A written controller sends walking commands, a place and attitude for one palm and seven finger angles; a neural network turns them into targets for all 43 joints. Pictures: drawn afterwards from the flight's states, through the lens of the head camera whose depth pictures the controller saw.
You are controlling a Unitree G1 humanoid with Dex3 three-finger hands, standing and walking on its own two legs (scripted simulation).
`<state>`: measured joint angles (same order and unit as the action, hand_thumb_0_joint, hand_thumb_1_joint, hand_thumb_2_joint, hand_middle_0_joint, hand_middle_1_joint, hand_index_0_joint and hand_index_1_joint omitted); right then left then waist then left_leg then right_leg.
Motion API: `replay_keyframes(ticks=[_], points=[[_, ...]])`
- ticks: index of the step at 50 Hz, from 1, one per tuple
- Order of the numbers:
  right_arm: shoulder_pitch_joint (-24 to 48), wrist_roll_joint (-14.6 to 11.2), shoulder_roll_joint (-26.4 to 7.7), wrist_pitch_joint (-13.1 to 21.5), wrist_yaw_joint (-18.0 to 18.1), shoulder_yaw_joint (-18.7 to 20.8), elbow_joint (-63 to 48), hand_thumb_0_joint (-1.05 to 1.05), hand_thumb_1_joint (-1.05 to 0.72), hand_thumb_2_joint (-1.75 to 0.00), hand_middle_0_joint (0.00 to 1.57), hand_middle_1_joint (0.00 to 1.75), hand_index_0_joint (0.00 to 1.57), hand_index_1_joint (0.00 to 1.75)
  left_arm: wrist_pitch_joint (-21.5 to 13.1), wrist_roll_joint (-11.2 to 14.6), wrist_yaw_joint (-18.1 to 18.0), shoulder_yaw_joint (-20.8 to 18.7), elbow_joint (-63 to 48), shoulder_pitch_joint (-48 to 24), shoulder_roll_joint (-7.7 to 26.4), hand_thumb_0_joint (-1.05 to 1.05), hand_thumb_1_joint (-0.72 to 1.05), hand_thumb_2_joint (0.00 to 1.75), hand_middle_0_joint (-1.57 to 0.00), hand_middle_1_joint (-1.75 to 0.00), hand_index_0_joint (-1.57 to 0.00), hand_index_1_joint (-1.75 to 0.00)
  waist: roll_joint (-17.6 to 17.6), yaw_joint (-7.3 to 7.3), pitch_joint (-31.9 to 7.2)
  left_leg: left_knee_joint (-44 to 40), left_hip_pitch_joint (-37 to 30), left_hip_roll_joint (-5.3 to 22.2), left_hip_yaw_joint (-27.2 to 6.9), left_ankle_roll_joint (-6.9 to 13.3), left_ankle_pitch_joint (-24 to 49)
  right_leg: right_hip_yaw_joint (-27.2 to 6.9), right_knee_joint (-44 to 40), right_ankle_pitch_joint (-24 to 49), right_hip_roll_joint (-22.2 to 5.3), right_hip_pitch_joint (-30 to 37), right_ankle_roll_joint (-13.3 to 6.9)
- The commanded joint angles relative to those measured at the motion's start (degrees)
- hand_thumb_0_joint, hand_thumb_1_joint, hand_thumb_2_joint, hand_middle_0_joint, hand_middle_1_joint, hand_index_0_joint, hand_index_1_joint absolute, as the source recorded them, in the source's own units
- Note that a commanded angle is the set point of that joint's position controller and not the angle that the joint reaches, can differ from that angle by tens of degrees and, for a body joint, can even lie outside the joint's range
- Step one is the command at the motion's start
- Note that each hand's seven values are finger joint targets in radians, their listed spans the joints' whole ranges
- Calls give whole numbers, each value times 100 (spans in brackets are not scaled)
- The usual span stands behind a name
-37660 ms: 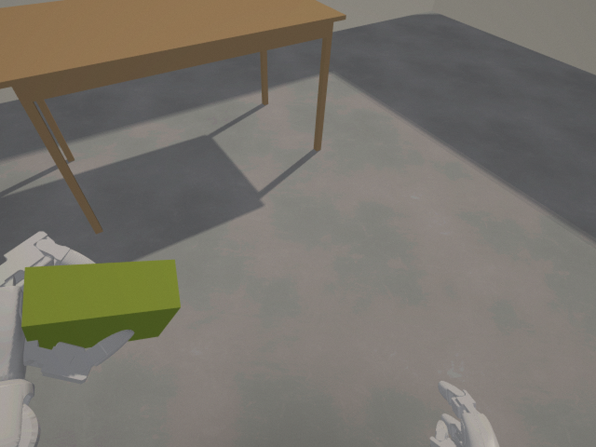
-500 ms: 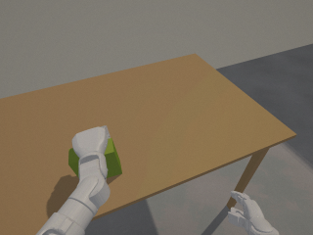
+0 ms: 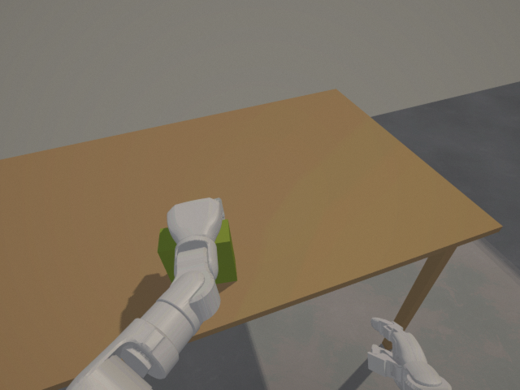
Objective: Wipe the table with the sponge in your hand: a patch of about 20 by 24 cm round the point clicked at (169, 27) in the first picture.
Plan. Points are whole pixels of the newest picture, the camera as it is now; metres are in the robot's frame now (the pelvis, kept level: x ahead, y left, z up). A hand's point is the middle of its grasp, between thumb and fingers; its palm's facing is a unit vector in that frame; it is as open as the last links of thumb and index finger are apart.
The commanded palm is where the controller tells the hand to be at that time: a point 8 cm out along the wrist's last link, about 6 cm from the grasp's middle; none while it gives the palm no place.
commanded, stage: wipe forward along the third lane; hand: left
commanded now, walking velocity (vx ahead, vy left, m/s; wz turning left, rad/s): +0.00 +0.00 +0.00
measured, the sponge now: (202, 262) +0.34 +0.16 -0.01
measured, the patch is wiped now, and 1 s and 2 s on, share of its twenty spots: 0.75 0.75 0.80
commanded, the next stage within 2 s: wipe back along the third lane in 1.68 s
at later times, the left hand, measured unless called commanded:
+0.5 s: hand (212, 227) +0.38 +0.14 +0.05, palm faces -0.06 -0.07 -1.00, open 9.5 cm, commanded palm +0.36 +0.15 +0.09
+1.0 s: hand (211, 207) +0.43 +0.15 +0.05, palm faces -0.09 -0.04 -1.00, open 9.5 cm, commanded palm +0.41 +0.17 +0.09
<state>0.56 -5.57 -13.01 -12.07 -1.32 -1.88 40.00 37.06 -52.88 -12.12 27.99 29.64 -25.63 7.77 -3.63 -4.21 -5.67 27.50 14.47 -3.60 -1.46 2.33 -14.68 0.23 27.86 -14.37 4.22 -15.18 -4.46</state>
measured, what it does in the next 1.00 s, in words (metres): stands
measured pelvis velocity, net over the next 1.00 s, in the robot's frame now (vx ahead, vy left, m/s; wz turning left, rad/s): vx -0.02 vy -0.02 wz -0.04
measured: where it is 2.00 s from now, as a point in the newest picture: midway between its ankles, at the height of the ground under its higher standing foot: outside the picture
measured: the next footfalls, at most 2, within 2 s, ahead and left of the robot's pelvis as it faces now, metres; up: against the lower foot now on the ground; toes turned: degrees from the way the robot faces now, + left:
none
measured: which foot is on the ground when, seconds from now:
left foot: down 0.00-1.00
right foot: down 0.00-1.00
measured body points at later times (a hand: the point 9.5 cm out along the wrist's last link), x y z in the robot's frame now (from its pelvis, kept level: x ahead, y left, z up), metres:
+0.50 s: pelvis -0.02 -0.02 +0.00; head -0.02 -0.04 +0.45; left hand +0.38 +0.14 +0.10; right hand +0.16 -0.26 -0.11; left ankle -0.01 +0.10 -0.74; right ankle +0.00 -0.07 -0.74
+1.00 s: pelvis -0.02 -0.02 +0.00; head +0.01 -0.05 +0.44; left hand +0.43 +0.15 +0.10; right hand +0.09 -0.29 -0.14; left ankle -0.01 +0.10 -0.74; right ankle +0.00 -0.07 -0.74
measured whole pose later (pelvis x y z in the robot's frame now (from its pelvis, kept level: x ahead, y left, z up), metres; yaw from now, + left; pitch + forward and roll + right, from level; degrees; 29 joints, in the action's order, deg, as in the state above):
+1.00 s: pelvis -0.02 -0.02 +0.00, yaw -2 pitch +9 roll +1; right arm -8.7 -4.6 -15.3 -8.7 2.8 -0.9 43.3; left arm 26.7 -53.9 -15.5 10.9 61.7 -47.1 13.8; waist -2.7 3.2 -7.1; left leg 29.4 24.9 -0.7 0.0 0.6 -13.7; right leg -0.9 28.2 -11.4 7.0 -25.6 -6.2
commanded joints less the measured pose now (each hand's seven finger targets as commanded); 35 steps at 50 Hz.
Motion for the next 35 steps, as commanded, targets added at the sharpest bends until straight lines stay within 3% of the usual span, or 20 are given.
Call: replay_keyframes(ticks=[1, 2, 3, 4, 5, 6, 7, 9, 11, 12, 15, 17, 21, 22, 24, 28, 29, 30, 33, 35], points=[[1188, -12, -605, 247, 21, 215, -853, 0, -90, -90, 20, 30, 20, 30, -127, -52, -246, -231, -630, -2220, -80, 0, 10, 130, -120, -160, -120, -160, 959, 232, -1324, -199, -193, 164, -94, 21, 1099, -462, -342, 1674, -276, 630, -32], [1222, 6, -626, 235, 26, 214, -854, 0, -90, -90, 20, 30, 20, 30, -116, 10, -293, -586, -634, -2133, 210, 0, 10, 130, -120, -160, -120, -160, 973, 136, -1405, -231, -118, 162, -119, 18, 1091, -565, -364, 1697, -257, 743, -50], [1221, 1, -598, 223, 36, 204, -894, 0, -90, -90, 20, 30, 20, 30, -81, -9, -314, -383, -651, -2137, 31, 0, 10, 130, -120, -160, -120, -160, 941, 175, -1459, -226, -121, 151, -61, 23, 1083, -520, -346, 1699, -303, 821, -15], [1231, -13, -601, 209, 56, 203, -840, 0, -90, -90, 20, 30, 20, 30, -46, -48, -352, -448, -482, -2298, 109, 0, 10, 130, -120, -160, -120, -160, 893, 206, -1345, -254, -105, 175, -57, 2, 1011, -519, -375, 1586, -289, 697, -28], [1210, -20, -589, 201, 66, 186, -806, 0, -90, -90, 20, 30, 20, 30, -4, -42, -356, -321, -270, -2412, -54, 0, 10, 130, -120, -160, -120, -160, 856, 260, -1165, -268, -57, 172, -40, -1, 924, -485, -406, 1480, -287, 574, -21], [1161, -23, -608, 182, 85, 181, -746, 0, -90, -90, 20, 30, 20, 30, 33, -63, -363, -434, -22, -2527, 60, 0, 10, 130, -120, -160, -120, -160, 931, 284, -1079, -293, 6, 183, -45, -11, 816, -495, -439, 1345, -285, 495, -21], [1184, -20, -630, 174, 116, 178, -751, 0, -90, -90, 20, 30, 20, 30, 26, -10, -369, -728, -12, -2516, 312, 0, 10, 130, -120, -160, -120, -160, 943, 212, -1080, -355, 82, 172, -63, 0, 731, -620, -519, 1250, -267, 556, -28], [1150, -17, -603, 171, 157, 181, -772, 0, -90, -90, 20, 30, 20, 30, 15, -46, -395, -637, 40, -2658, 256, 0, 10, 130, -120, -160, -120, -160, 822, 250, -1230, -323, 43, 151, 9, 4, 760, -590, -494, 1318, -316, 655, -8], [1058, -16, -614, 169, 183, 185, -749, 0, -90, -90, 20, 30, 20, 30, 6, -64, -368, -638, 341, -2561, 232, 0, 10, 130, -120, -160, -120, -160, 921, 277, -1197, -323, 104, 141, 16, 12, 708, -618, -534, 1309, -316, 638, 2], [1062, -1, -655, 143, 219, 182, -726, 0, -90, -90, 20, 30, 20, 30, -19, -87, -356, -939, 433, -2580, 545, 0, 10, 130, -120, -160, -120, -160, 921, 236, -1175, -373, 178, 149, -6, 12, 629, -733, -604, 1190, -310, 646, -15], [921, -7, -648, 143, 311, 169, -718, 0, -90, -90, 20, 30, 20, 30, -114, -154, -346, -828, 689, -2920, 514, 0, 10, 130, -120, -160, -120, -160, 930, 386, -1034, -373, 326, 126, 49, 25, 353, -784, -683, 834, -360, 540, 45], [838, 18, -697, 158, 373, 166, -672, 0, -90, -90, 20, 30, 20, 30, -211, -201, -344, -1188, 942, -2972, 916, 0, 10, 130, -120, -160, -120, -160, 937, 338, -1047, -390, 448, 132, 7, 23, 256, -907, -708, 662, -355, 532, 25], [621, 48, -687, 219, 459, 163, -622, 0, -90, -90, 20, 30, 20, 30, -394, -274, -380, -1108, 1341, -3211, 860, 0, 10, 130, -120, -160, -120, -160, 837, 468, -1016, -314, 581, 130, 69, 22, 90, -934, -715, 433, -402, 377, 70], [589, 40, -699, 238, 464, 175, -631, 0, -90, -90, 20, 30, 20, 30, -447, -266, -384, -1306, 1431, -3134, 1046, 0, 10, 130, -120, -160, -120, -160, 973, 428, -1096, -323, 680, 134, 33, 19, 91, -941, -703, 399, -390, 447, 71], [505, 53, -707, 264, 495, 177, -629, 0, -90, -90, 20, 30, 20, 30, -499, -260, -416, -1226, 1629, -3192, 976, 0, 10, 130, -120, -160, -120, -160, 909, 472, -1095, -276, 742, 133, 92, 20, 20, -978, -733, 283, -417, 386, 102], [297, 63, -747, 343, 508, 193, -564, 0, -90, -90, 20, 30, 20, 30, -660, -293, -499, -1436, 1912, -3557, 1277, 0, 10, 130, -120, -160, -120, -160, 922, 540, -1119, -238, 900, 164, 62, 31, -72, -964, -694, 120, -422, 272, 130], [254, 71, -739, 374, 517, 199, -565, 0, -90, -90, 20, 30, 20, 30, -701, -279, -513, -1378, 1947, -3612, 1197, 0, 10, 130, -120, -160, -120, -160, 957, 569, -1164, -203, 951, 158, 92, 38, -95, -994, -710, 108, -441, 292, 149], [198, 83, -762, 397, 527, 205, -522, 0, -90, -90, 20, 30, 20, 30, -725, -282, -541, -1560, 2053, -3624, 1433, 0, 10, 130, -120, -160, -120, -160, 915, 556, -1184, -167, 1010, 170, 105, 36, -73, -1086, -714, 176, -467, 349, 148], [75, 82, -783, 428, 520, 227, -495, 0, -90, -90, 20, 30, 20, 30, -806, -329, -574, -1576, 2206, -3669, 1490, 0, 10, 130, -120, -160, -120, -160, 1053, 595, -1287, -140, 1148, 167, 94, 51, -14, -1066, -648, 396, -461, 420, 177], [-12, 81, -788, 460, 498, 245, -465, 0, -90, -90, 20, 30, 20, 30, -806, -303, -597, -1594, 2280, -3686, 1495, 0, 10, 130, -120, -160, -120, -160, 964, 607, -1398, -88, 1165, 188, 126, 53, 73, -1130, -626, 667, -488, 500, 182]])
